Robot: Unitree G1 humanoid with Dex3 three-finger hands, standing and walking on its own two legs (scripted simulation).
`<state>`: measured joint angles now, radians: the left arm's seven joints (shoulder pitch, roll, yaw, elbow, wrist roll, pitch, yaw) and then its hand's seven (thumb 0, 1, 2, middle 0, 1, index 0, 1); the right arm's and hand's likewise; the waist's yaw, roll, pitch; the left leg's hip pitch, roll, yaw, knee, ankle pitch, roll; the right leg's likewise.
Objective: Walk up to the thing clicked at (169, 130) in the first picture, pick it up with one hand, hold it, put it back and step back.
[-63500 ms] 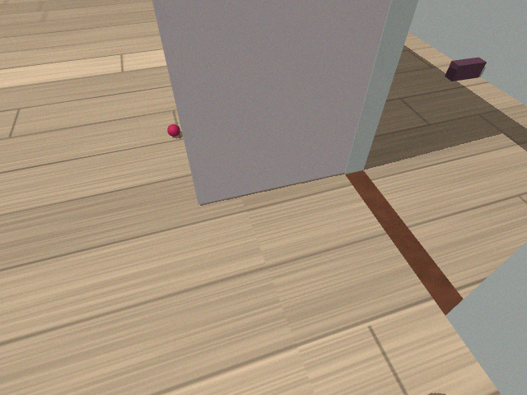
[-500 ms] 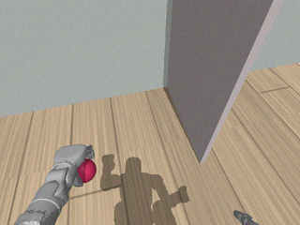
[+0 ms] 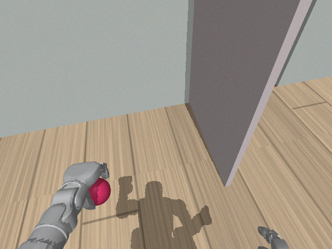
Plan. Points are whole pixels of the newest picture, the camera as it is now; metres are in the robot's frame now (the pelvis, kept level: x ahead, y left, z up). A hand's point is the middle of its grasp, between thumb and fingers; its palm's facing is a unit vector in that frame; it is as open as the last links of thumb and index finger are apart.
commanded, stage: hold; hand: left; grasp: from above
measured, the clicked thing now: (97, 191) +0.31 +0.22 -0.08
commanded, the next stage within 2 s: crouch in 1.06 s
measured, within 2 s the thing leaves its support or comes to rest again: neither
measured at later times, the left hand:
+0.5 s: hand (85, 194) +0.28 +0.22 -0.02, palm faces -0.43 -0.06 -0.90, open 9.9 cm
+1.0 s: hand (85, 195) +0.28 +0.22 -0.03, palm faces -0.44 -0.06 -0.90, open 9.9 cm
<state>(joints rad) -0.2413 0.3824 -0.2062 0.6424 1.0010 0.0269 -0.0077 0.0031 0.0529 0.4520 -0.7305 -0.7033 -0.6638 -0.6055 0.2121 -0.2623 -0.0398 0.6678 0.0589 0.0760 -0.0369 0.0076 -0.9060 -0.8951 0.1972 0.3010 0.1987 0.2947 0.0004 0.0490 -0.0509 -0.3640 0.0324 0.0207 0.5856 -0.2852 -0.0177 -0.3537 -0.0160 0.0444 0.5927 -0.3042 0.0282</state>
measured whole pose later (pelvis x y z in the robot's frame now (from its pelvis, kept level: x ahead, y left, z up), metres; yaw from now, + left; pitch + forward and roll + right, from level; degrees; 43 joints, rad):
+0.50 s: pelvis -0.01 +0.00 +0.01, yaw +0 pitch +1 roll +0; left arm -0.21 0.39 -0.21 0.58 0.99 0.02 -0.05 0.00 0.06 0.47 -0.70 -0.73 -0.64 -0.62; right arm 0.19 -0.26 -0.02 0.66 0.07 0.08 -0.05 0.01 -0.91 -0.90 0.20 0.30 0.20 0.29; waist 0.01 0.05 -0.02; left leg -0.28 0.03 0.03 0.51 -0.24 -0.02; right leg -0.28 -0.02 0.05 0.52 -0.26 0.03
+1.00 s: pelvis -0.01 +0.00 +0.01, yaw +0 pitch +0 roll +0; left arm -0.23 0.39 -0.21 0.61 1.00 0.02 -0.04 0.00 0.05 0.49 -0.70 -0.74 -0.64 -0.62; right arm 0.19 -0.25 -0.02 0.67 0.07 0.08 -0.05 0.01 -0.91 -0.90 0.20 0.30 0.20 0.29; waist 0.01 0.05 -0.01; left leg -0.27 0.03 0.03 0.48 -0.22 -0.01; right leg -0.26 -0.02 0.05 0.50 -0.24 0.03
